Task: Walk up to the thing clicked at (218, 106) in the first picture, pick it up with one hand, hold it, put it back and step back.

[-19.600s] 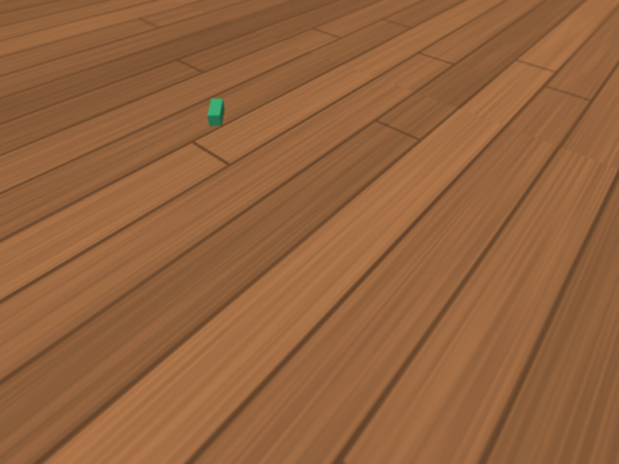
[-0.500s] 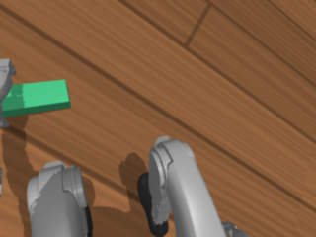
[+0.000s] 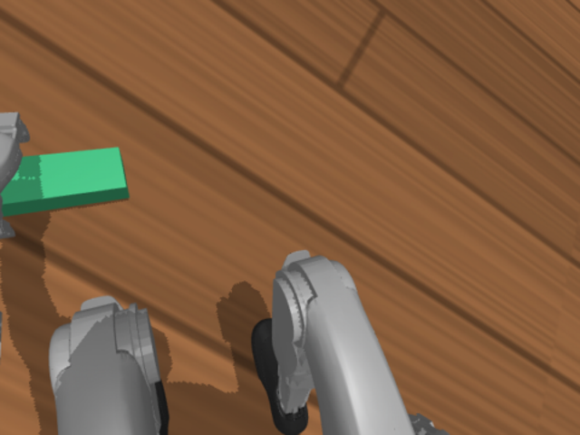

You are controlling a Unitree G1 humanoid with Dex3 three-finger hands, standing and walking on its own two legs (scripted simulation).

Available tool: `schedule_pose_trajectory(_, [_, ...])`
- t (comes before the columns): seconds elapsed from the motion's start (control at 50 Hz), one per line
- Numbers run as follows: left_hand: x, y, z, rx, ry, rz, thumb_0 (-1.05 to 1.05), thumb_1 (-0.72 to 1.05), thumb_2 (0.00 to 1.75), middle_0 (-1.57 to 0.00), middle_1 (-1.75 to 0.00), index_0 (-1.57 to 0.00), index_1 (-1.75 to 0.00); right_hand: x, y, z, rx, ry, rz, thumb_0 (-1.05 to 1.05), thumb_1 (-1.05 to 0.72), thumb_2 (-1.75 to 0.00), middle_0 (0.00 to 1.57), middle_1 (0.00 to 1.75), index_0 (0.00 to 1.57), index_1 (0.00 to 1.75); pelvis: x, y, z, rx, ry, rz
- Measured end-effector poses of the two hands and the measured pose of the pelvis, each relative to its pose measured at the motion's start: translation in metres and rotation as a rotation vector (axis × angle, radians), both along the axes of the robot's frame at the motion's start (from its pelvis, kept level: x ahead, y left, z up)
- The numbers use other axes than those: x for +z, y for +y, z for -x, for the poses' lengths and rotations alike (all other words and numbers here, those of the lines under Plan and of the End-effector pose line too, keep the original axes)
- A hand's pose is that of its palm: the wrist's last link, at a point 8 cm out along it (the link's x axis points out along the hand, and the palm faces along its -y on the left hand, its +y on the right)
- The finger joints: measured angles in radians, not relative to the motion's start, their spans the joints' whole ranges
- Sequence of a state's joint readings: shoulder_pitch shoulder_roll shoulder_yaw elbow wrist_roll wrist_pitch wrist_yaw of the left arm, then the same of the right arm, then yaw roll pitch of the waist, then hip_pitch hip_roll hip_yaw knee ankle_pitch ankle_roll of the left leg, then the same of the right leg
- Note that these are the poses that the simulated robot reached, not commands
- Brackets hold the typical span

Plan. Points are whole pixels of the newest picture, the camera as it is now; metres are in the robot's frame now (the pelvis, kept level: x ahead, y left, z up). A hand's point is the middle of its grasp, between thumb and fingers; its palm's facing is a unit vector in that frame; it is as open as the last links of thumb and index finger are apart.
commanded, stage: rise first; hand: left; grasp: from above
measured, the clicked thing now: (58, 181) +0.53 +0.23 -0.30
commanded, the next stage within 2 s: approach in 0.02 s
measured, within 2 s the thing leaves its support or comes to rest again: neither
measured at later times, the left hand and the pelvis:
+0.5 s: hand (53, 144) +0.54 +0.21 -0.17, palm faces -0.37 -0.03 -0.93, open 13.6 cm; pelvis +0.00 +0.00 +0.00, yaw -1 degrees
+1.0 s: hand (31, 171) +0.50 +0.24 -0.19, palm faces -0.44 -0.05 -0.90, open 13.3 cm; pelvis +0.00 +0.00 -0.01, yaw -1 degrees
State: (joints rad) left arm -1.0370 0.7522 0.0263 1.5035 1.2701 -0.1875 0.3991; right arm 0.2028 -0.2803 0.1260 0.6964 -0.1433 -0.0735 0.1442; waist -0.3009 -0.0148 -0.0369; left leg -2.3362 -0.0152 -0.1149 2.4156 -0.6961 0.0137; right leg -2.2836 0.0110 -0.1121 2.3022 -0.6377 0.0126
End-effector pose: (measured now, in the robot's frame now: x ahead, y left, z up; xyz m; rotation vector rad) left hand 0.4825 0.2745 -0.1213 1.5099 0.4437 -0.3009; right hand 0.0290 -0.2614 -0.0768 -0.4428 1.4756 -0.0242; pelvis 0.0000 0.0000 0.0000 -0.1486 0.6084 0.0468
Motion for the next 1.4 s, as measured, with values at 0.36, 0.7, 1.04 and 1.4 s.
schedule_pose_trajectory(0.36, [0.002,-0.032,-0.020,-0.062,-0.022,0.027,0.00,-0.48,1.00,-0.09,-1.11,-0.11,-1.08,0.001,-0.002,-0.001,0.014,0.004,0.013,0.00,-0.91,-0.89,0.20,0.30,0.20,0.30,-0.001,-0.002,-0.001,-0.003,0.004,-0.006])
schedule_pose_trajectory(0.7, [0.009,-0.057,-0.051,0.049,-0.021,-0.041,0.00,-0.47,1.04,-0.09,-1.13,-0.10,-1.10,-0.004,0.005,0.034,-0.091,0.058,-0.051,0.00,-0.91,-0.89,0.20,0.30,0.20,0.30,-0.001,-0.004,-0.003,-0.024,0.018,-0.017])
schedule_pose_trajectory(1.04, [-0.008,-0.039,-0.031,-0.106,-0.051,0.054,0.00,-0.45,1.06,-0.10,-1.16,-0.12,-1.14,0.006,-0.010,-0.001,0.038,0.041,0.061,0.00,-0.91,-0.90,0.20,0.30,0.20,0.30,-0.008,0.000,-0.002,-0.003,-0.010,0.013])
schedule_pose_trajectory(1.4, [-0.063,-0.052,-0.032,0.001,0.040,0.036,0.00,-0.45,1.06,-0.10,-1.12,-0.11,-1.10,0.007,0.016,0.034,0.015,0.084,-0.023,0.00,-0.91,-0.90,0.20,0.30,0.20,0.30,-0.013,0.001,-0.001,-0.026,-0.016,0.019])
